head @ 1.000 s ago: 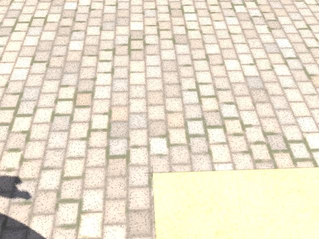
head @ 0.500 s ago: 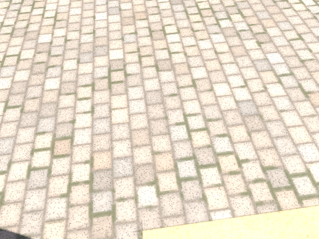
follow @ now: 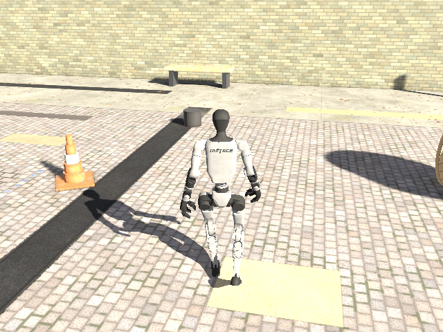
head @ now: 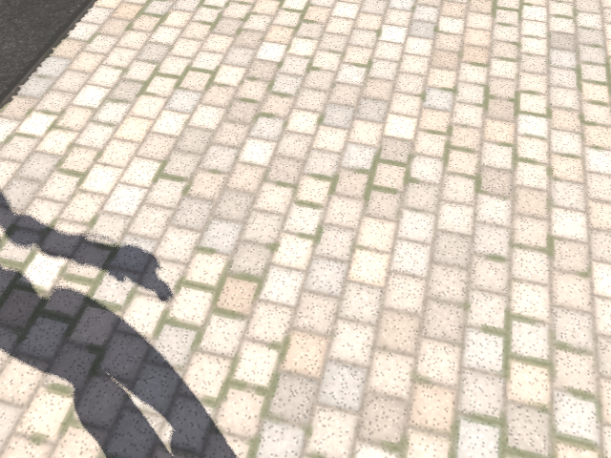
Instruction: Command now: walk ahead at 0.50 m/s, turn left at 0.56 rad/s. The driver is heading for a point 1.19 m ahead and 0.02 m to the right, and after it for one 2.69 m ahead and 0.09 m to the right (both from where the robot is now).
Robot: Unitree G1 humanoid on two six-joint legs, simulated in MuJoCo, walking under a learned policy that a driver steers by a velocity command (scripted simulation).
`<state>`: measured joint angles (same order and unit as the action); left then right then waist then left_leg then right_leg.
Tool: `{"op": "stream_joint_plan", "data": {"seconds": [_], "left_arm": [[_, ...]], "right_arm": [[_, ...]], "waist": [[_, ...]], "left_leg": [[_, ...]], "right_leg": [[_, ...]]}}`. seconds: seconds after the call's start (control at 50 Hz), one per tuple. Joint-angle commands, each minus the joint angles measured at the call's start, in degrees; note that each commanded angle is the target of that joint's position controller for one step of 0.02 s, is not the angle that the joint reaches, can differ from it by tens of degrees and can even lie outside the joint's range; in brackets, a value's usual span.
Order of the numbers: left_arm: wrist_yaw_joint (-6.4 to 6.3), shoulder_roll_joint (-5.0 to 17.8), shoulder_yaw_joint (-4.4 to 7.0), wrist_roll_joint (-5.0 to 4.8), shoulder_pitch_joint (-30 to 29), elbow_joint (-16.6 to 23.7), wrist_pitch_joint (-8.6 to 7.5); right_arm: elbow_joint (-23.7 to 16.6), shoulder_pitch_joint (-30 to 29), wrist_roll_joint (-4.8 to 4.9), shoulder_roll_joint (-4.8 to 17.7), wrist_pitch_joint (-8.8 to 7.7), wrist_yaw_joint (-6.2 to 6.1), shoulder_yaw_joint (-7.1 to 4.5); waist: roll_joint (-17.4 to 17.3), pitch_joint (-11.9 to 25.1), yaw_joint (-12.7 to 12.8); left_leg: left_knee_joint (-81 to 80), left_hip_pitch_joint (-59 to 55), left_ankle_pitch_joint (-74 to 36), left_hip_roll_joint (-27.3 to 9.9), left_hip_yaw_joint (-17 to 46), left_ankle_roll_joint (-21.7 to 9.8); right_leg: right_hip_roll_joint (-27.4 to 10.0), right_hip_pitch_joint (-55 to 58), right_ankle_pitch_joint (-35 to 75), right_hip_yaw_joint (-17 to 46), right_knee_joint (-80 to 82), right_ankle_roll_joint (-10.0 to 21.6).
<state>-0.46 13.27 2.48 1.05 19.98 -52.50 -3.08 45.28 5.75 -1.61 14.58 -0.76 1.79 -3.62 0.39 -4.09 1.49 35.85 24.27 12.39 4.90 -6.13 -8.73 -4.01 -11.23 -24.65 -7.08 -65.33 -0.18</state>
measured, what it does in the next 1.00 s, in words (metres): walks ahead: right foot, then left foot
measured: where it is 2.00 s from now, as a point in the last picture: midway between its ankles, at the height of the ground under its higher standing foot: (315, 341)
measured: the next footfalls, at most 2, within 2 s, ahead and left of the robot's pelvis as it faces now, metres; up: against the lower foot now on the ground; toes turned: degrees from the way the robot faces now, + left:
right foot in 0.48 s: +0.45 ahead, -0.08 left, +0.00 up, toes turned +14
left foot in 0.96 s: +0.63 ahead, +0.17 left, +0.00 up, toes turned +11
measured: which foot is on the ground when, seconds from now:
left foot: down 0.00-0.48, up 0.50-0.94, down 0.96-1.00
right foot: up 0.00-0.46, down 0.48-0.96, up 0.98-1.00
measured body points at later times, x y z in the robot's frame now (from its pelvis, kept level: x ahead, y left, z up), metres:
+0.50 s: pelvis +0.28 -0.02 +0.00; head +0.31 -0.01 +0.45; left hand +0.44 +0.26 -0.08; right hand +0.32 -0.30 -0.13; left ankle +0.08 +0.04 -0.70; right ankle +0.41 -0.08 -0.72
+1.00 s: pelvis +0.51 +0.05 +0.01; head +0.54 +0.07 +0.46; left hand +0.42 +0.30 -0.14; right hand +0.76 -0.12 -0.08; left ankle +0.59 +0.16 -0.72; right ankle +0.41 -0.09 -0.69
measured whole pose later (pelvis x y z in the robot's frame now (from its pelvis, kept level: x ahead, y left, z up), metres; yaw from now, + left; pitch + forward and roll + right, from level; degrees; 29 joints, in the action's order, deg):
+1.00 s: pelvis +0.51 +0.05 +0.01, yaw +9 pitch +1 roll -2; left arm -0.5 13.2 2.8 -0.9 24.3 -53.4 -2.6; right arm 43.3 1.6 -2.2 12.8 -4.4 -0.4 0.1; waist -0.6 -3.9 5.4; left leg 31.1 25.2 6.5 -0.4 -1.3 -2.5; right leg 4.2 -9.6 -28.6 3.4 -42.2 2.4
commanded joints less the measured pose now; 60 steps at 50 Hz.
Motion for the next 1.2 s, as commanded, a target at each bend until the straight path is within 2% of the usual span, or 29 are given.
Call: {"op": "stream_joint_plan", "data": {"seconds": [0.02, 0.06, 0.1, 0.2, 0.36, 0.42, 0.46, 0.48, 0.5, 0.52, 0.54, 0.56, 0.62, 0.68, 0.74, 0.78, 0.82, 0.86, 0.9, 0.94, 0.96, 0.98, 1.0, 1.02, 1.04, 1.06, 1.1, 1.14, 1.2], "left_arm": [[0.42, 7.1, 1.14, -0.66, -4.7, 8.0, -2.85], [0.40, 6.5, 1.06, 1.31, -2.9, 7.4, -1.00], [0.81, 5.8, 1.02, 1.94, -2.5, 7.7, 0.80], [1.19, 5.6, 0.80, 1.55, -13.4, 11.7, 1.64], [2.06, 5.5, -0.27, 0.76, -25.0, 16.1, 0.32], [1.83, 7.0, 0.21, 0.70, -19.1, 14.8, -0.40], [0.69, 9.5, 1.52, 0.84, -5.7, 10.7, -1.35], [-0.23, 13.1, 2.34, 1.94, 3.2, 9.9, -1.84], [-0.19, 19.0, 3.85, 2.53, 5.5, 8.8, -1.33], [0.43, 14.5, 3.28, 0.72, 1.8, 8.8, -0.55], [0.68, 9.9, 2.23, 0.16, -3.3, 9.8, -0.53], [0.92, 7.4, 1.55, 0.44, -5.7, 9.6, -0.79], [0.83, 6.1, 0.90, 0.10, -4.0, 6.8, -1.97], [1.19, 7.1, 1.21, -0.59, -1.1, 4.6, -2.99], [1.21, 6.7, 1.06, -0.95, 1.8, 2.8, -2.56], [1.16, 7.3, 1.28, -0.96, 3.4, 1.8, -2.30], [0.99, 8.1, 1.45, -0.81, 4.8, 0.8, -2.02], [0.89, 8.7, 1.59, -0.68, 6.2, 0.1, -1.58], [0.56, 9.2, 1.87, -0.67, 5.3, 0.4, -1.10], [0.28, 9.4, 2.14, -1.44, 2.6, 1.4, -0.74], [0.24, 7.4, 1.75, -2.20, 2.3, 3.1, -0.96], [-0.42, 2.0, 0.80, -2.97, 8.7, 4.5, -0.69], [-1.49, 5.8, 1.78, -2.56, 12.5, 3.1, 0.91], [-1.50, 7.6, 2.53, -1.04, 10.1, 2.2, 2.13], [-0.87, 6.8, 2.61, -0.33, 6.2, 2.9, 2.70], [-0.29, 6.1, 2.74, -0.01, 4.3, 3.5, 3.31], [0.57, 5.0, 2.76, 0.54, 4.2, 3.7, 4.93], [0.76, 4.6, 2.86, 0.24, 3.7, 4.5, 5.84], [1.39, 4.4, 2.55, 0.39, -0.4, 6.8, 6.98]], "right_arm": [[1.3, 12.0, 1.13, 9.9, 0.20, -1.60, -3.11], [0.8, 8.5, 1.50, 7.3, -0.87, -1.89, -2.16], [1.0, 9.6, 1.85, 7.6, -2.08, -1.58, -2.04], [2.0, 15.4, 1.61, 9.3, -2.42, -1.40, -2.43], [3.0, 22.2, 0.81, 9.3, -2.30, -2.34, -2.19], [2.9, 19.7, 0.65, 10.2, -2.80, -2.86, -2.08], [3.2, 18.3, 0.71, 10.7, -3.25, -2.42, -1.99], [1.8, 18.8, 0.97, 7.5, -3.62, -2.06, -1.02], [1.6, 27.4, 2.77, 2.9, -3.48, -1.86, -0.29], [2.9, 25.6, 0.66, 7.4, -3.08, -2.32, -0.68], [2.3, 20.1, 0.31, 7.9, -2.97, -1.95, -0.84], [1.5, 16.5, 0.23, 7.0, -3.06, -1.53, -0.48], [1.4, 16.0, -0.69, 5.4, -1.78, -0.45, -0.05], [0.6, 12.9, -0.96, 4.4, -1.16, 0.06, 0.43], [-2.4, 3.8, -1.10, 3.2, -1.37, 0.37, 1.34], [-3.8, -0.7, -0.69, 2.0, -1.63, 0.54, 2.14], [-4.0, -2.9, -0.24, 1.4, -1.94, 0.22, 2.62], [-4.0, -3.4, 0.12, 2.0, -2.38, -0.70, 2.63], [-3.4, -1.5, 0.25, 3.6, -2.89, -1.58, 2.22], [-1.0, 6.2, -0.26, 5.9, -3.98, -2.56, 1.37], [-0.1, 12.1, -1.43, 9.4, -4.80, -3.19, 0.48], [-1.1, 15.4, -1.92, 13.4, -4.42, -3.16, -0.28], [-1.5, 15.2, 0.80, 12.8, -2.86, -2.82, -0.90], [-2.6, 11.6, 1.31, 8.3, -2.20, -2.83, 0.12], [-3.2, 7.2, 1.05, 4.9, -2.02, -3.19, 1.14], [-3.4, 5.1, 0.71, 3.7, -1.89, -3.62, 1.59], [-3.1, 4.2, 0.53, 4.2, -1.89, -4.15, 1.37], [-2.9, 4.0, 0.30, 4.7, -2.17, -4.12, 1.08], [-2.7, 3.7, -0.06, 5.3, -1.75, -4.11, 0.68]], "waist": [[1.5, 5.1, -4.0], [1.0, 3.9, -0.4], [0.1, 4.5, 0.4], [-2.3, 1.5, -2.9], [-4.4, 1.3, -7.4], [-5.4, 2.1, -3.8], [-2.8, 8.5, 2.7], [1.9, 15.9, 5.9], [16.2, 21.3, 1.9], [8.7, 16.3, 0.8], [2.8, 8.0, -0.1], [0.3, 4.8, -0.4], [5.1, 3.9, -2.4], [4.7, 3.4, -2.7], [4.2, 0.9, -1.1], [4.2, 0.5, 0.0], [3.9, 0.3, 0.5], [4.7, 2.1, 0.8], [5.8, 3.8, -0.1], [3.7, 6.5, -4.0], [-0.9, 12.0, -5.7], [-12.4, 20.8, -4.0], [-13.3, 26.2, -4.3], [-6.6, 19.9, -2.9], [-5.8, 12.9, -1.9], [-7.0, 9.3, -0.8], [-8.5, 7.6, 0.5], [-7.2, 8.7, 1.4], [-8.4, 7.8, 0.9]], "left_leg": [[-21.2, -26.0, -10.8, -20.5, 31.2, -11.3], [-22.2, -18.0, -18.1, -15.2, 23.9, -8.6], [-22.9, -15.7, -21.7, -13.1, 21.6, -8.6], [-24.9, -16.3, -17.4, -10.8, 22.0, -6.4], [-19.8, -25.9, -26.3, -12.0, 24.3, -4.1], [-16.4, -24.6, -34.4, -13.2, 24.3, -1.4], [-0.6, -22.2, -42.0, -9.3, 20.4, 0.7], [14.7, -14.3, -27.3, -6.3, 17.9, 1.8], [32.1, 3.2, 14.0, 4.4, 12.3, 4.4], [37.2, 9.4, 15.6, 1.0, 14.5, 3.6], [36.7, 10.0, 10.2, -1.6, 14.5, 3.7], [33.9, 9.1, 7.1, -3.3, 14.0, 3.8], [28.6, 5.1, 5.2, -5.3, 12.0, 5.1], [25.3, 8.5, 2.8, -6.8, 9.7, 6.3], [15.7, 11.9, -2.8, -9.2, 6.2, 8.5], [8.1, 9.6, -6.4, -8.7, 5.0, 9.5], [2.2, 5.6, -8.5, -6.6, 3.6, 10.0], [-0.4, 2.2, -10.0, -4.5, 3.6, 9.6], [-3.5, -1.5, -8.9, -3.7, 5.3, 8.5], [-12.2, -12.5, -14.9, -4.0, 6.1, 6.7], [-10.9, -24.9, -29.3, -12.7, 12.3, 4.6], [-5.2, -39.0, -57.4, -31.1, 25.6, -0.9], [-6.8, -37.4, -56.7, -34.0, 30.9, -6.6], [-10.0, -30.6, -45.9, -30.1, 26.7, -5.8], [-13.2, -23.9, -38.5, -26.2, 21.4, -4.0], [-15.6, -19.1, -35.7, -23.7, 17.4, -2.9], [-18.1, -12.7, -33.8, -21.4, 11.8, -2.8], [-18.6, -11.3, -32.5, -21.6, 9.1, -3.8], [-20.2, -9.8, -20.4, -21.8, 6.3, -3.7]], "right_leg": [[-1.8, -29.2, 5.8, 8.6, -9.6, 0.6], [-3.2, -22.2, 6.4, 9.2, -3.4, -0.5], [-2.9, -20.6, 6.8, 8.3, 0.0, -1.7], [-2.4, -27.2, 17.0, 7.3, 12.8, -3.6], [1.6, -26.6, 23.2, 6.8, 29.0, -1.5], [3.6, -14.3, 19.5, 6.5, 34.6, 1.7], [5.0, 2.8, 18.0, 5.7, 39.3, 4.4], [-6.2, 15.8, 9.2, 17.9, 40.4, 7.3], [-20.6, 28.0, 6.2, 46.1, 46.5, 15.5], [-19.6, 22.5, -0.8, 51.8, 50.1, 15.8], [-16.9, 14.3, -0.4, 41.8, 50.8, 14.6], [-13.8, 9.1, 5.9, 34.2, 51.9, 13.2], [-8.5, 4.0, 21.2, 22.5, 53.7, 10.8], [-8.1, 4.7, 26.1, 18.7, 55.9, 12.0], [-6.1, 4.4, 27.2, 16.8, 57.9, 12.6], [-4.7, 3.6, 29.0, 15.4, 57.4, 12.0], [-4.0, 3.3, 41.3, 13.8, 54.0, 11.1], [-3.9, 5.1, 51.5, 13.8, 49.0, 9.7], [-3.9, 6.8, 53.3, 15.8, 44.1, 8.2], [-1.2, 5.0, 49.5, 16.3, 34.3, 5.8], [1.8, -2.2, 35.5, 15.1, 23.3, 4.2], [8.6, -13.8, -6.8, 9.9, 7.3, 3.0], [9.5, -16.8, -15.6, 9.0, -2.4, 3.2], [6.6, -18.4, -11.6, 10.3, -5.2, 2.9], [4.9, -19.4, -7.3, 9.8, -4.1, 2.1], [3.6, -18.9, -4.4, 9.6, -3.0, 1.0], [3.5, -15.2, -0.7, 8.2, -2.9, -0.5], [3.8, -14.4, 0.7, 7.8, -2.0, -1.1], [2.5, -14.8, 3.4, 6.8, 5.2, -1.0]]}}
Keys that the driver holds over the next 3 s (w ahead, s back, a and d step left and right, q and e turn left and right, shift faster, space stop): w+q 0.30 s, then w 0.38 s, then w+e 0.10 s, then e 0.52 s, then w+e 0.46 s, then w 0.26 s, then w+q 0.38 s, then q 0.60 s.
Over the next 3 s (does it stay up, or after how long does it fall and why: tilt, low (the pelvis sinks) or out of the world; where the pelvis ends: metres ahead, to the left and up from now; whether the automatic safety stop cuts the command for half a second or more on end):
stays up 1.12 -0.09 0.02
